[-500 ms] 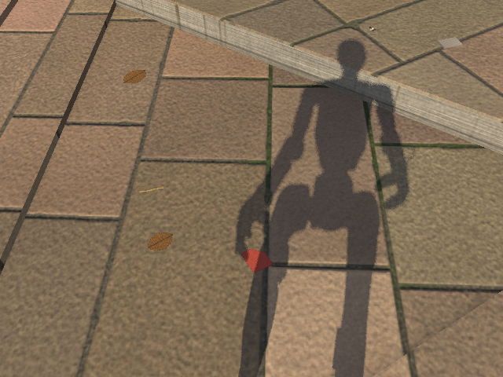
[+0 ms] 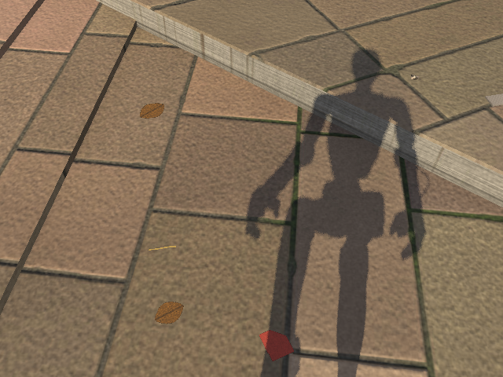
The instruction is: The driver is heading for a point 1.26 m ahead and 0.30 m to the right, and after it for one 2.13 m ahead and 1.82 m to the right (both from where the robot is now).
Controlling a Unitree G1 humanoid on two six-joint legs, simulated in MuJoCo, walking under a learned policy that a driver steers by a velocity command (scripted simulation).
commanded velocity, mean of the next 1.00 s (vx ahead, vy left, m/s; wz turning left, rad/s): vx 0.50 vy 0.00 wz -0.42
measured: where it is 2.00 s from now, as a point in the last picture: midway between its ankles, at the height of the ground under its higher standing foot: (345, 200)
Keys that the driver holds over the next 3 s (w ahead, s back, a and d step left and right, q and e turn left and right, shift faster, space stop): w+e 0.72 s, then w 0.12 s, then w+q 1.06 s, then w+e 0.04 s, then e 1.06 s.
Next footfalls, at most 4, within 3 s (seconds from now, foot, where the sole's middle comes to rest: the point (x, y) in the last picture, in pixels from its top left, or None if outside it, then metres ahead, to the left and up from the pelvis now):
0.22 right None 0.27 -0.11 -0.81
0.68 left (269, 328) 0.63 -0.04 -0.81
1.14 right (369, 302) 0.71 -0.34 -0.81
1.64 left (316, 214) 1.04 -0.21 -0.81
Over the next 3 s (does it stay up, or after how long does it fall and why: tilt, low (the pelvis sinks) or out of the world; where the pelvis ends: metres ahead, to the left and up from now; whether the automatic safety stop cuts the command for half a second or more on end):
stays up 1.20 -0.21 -0.03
